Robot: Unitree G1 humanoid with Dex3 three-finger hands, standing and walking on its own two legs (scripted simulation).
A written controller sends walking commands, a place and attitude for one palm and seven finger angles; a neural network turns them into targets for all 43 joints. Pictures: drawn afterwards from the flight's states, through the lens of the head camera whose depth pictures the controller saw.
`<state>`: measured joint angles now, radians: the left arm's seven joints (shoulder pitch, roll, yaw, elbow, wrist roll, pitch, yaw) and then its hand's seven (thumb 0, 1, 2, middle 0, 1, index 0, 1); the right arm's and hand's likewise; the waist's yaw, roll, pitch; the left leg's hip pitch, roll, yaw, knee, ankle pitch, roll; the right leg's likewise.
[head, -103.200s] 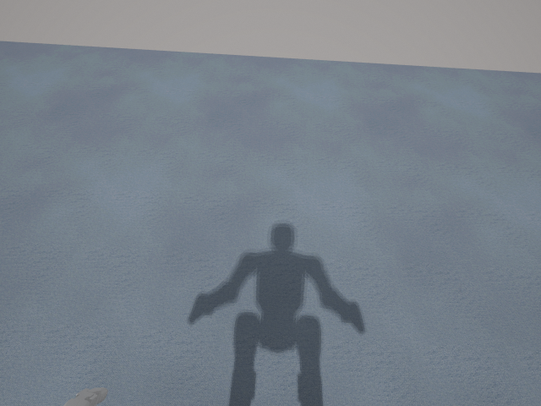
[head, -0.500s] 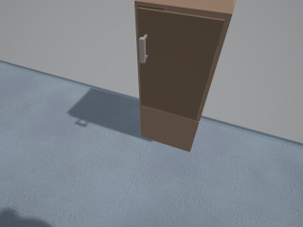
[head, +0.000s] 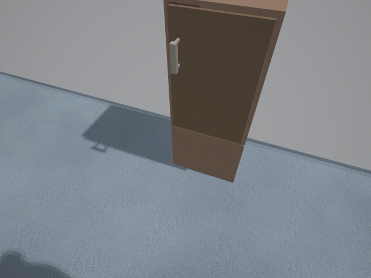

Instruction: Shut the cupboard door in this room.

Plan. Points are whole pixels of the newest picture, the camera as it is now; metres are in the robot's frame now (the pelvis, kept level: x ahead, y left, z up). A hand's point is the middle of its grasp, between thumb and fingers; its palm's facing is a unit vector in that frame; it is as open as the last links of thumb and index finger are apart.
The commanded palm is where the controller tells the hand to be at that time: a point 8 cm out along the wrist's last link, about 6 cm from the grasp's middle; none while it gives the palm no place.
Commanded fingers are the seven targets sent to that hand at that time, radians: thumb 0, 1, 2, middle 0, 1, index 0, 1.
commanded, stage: look to check the result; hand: left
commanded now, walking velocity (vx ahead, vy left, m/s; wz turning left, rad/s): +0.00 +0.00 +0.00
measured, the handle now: (176, 55) +0.89 +0.08 +0.04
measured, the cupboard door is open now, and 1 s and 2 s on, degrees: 0 0 0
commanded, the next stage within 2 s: stand and wait in 0.22 s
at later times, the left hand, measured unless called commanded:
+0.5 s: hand out of the picture +0.01 +0.18 -0.17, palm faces +0.01 -0.98 -0.20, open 7.4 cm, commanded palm none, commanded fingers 0.00 0.90 0.90 -0.20 -0.30 -0.20 -0.30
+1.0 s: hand out of the picture +0.03 +0.19 -0.17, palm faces +0.02 -0.97 -0.23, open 7.4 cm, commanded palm none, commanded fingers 0.00 0.90 0.90 -0.20 -0.30 -0.20 -0.30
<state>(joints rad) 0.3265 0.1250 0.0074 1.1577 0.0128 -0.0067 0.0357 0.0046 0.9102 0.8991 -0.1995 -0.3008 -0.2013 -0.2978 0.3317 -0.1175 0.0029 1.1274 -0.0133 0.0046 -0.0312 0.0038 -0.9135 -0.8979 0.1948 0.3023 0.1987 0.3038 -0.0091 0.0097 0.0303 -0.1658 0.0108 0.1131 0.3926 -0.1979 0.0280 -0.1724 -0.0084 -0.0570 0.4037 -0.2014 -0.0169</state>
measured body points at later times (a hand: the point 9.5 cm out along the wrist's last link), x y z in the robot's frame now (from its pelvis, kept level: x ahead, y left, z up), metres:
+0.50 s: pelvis +0.01 +0.00 +0.00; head +0.02 +0.00 +0.45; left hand +0.01 +0.23 -0.16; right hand +0.00 -0.23 -0.16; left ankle +0.01 +0.10 -0.74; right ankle +0.01 -0.11 -0.74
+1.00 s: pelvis +0.02 +0.00 +0.00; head +0.03 +0.00 +0.45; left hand +0.03 +0.24 -0.15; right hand +0.04 -0.24 -0.15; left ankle +0.01 +0.10 -0.74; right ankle +0.01 -0.11 -0.74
